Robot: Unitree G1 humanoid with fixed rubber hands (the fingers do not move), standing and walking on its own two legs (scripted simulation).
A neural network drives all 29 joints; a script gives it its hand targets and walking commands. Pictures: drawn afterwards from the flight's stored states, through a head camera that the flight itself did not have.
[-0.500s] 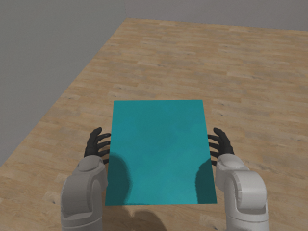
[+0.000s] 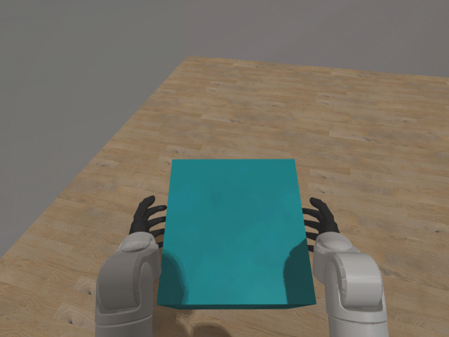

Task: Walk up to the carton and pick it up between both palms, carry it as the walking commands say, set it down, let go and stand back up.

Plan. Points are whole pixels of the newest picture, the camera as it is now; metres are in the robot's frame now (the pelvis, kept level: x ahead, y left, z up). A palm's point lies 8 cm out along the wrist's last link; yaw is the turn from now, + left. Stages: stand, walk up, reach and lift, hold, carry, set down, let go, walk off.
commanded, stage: carry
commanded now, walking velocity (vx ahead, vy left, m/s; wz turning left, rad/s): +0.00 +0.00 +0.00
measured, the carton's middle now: (233, 238) +0.32 +0.00 +0.02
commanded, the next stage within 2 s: none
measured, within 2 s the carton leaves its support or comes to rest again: neither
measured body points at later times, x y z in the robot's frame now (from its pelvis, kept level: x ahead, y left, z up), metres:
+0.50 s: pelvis -0.05 +0.01 +0.00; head -0.08 +0.00 +0.45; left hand +0.24 +0.15 +0.07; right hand +0.23 -0.15 +0.06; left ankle -0.02 +0.09 -0.73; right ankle -0.05 -0.13 -0.73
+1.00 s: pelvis -0.05 +0.00 +0.00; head -0.08 +0.00 +0.45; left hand +0.24 +0.15 +0.06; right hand +0.23 -0.16 +0.05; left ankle -0.02 +0.09 -0.73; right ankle -0.05 -0.13 -0.73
